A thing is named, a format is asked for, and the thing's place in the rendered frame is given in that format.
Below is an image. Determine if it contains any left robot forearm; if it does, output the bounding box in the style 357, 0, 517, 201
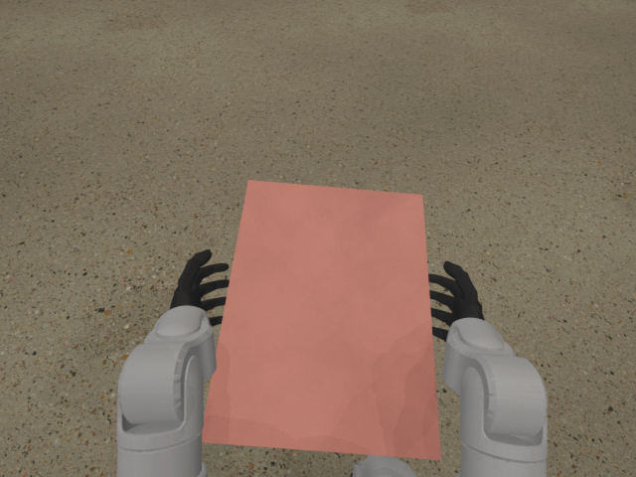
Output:
116, 305, 217, 477

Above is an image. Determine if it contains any right robot forearm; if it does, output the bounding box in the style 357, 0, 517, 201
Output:
442, 318, 548, 477

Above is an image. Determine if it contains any carton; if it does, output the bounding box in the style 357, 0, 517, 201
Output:
202, 180, 441, 460

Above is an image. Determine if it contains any robot right thigh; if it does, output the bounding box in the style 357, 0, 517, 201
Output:
352, 455, 417, 477

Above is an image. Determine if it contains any robot left hand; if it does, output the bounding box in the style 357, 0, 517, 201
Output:
170, 249, 230, 327

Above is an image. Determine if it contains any robot right hand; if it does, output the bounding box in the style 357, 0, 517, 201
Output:
428, 261, 485, 342

